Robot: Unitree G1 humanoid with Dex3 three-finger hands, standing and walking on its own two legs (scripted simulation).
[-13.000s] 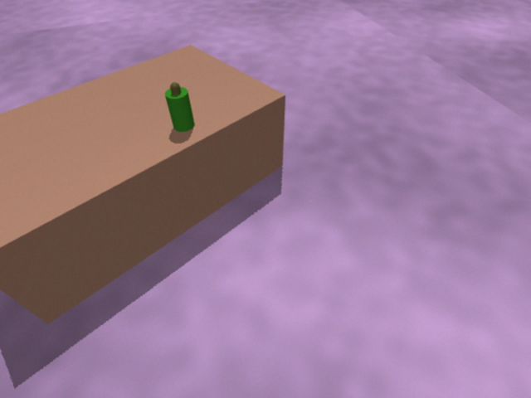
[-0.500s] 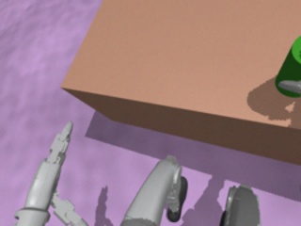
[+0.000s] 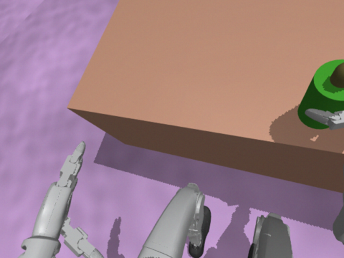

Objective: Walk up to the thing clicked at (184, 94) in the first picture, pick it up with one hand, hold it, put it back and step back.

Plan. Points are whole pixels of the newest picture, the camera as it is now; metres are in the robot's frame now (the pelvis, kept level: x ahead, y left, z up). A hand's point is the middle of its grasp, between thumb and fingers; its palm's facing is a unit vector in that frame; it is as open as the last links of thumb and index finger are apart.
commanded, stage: settle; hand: right
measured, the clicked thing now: (331, 94) +0.52 -0.17 -0.04
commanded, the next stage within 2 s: lift in 0.58 s
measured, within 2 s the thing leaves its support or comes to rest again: leaves its support in 0.04 s
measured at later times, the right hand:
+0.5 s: hand out of the picture +0.52 -0.18 +0.01, palm faces +0.14 +0.99 -0.02, open 11.6 cm
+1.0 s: hand out of the picture +0.50 -0.18 +0.04, palm faces +0.13 +0.99 -0.01, open 11.6 cm
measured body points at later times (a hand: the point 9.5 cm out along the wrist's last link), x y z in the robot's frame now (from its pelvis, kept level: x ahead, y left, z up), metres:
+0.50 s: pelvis +0.01 +0.00 +0.03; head +0.17 -0.06 +0.44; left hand +0.17 +0.27 +0.09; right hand +0.50 -0.24 +0.01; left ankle +0.10 +0.12 -0.55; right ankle +0.03 -0.11 -0.55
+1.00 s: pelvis +0.02 +0.00 +0.06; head +0.17 -0.05 +0.48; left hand +0.18 +0.27 +0.10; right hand +0.49 -0.23 +0.04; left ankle +0.10 +0.12 -0.55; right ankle +0.03 -0.11 -0.55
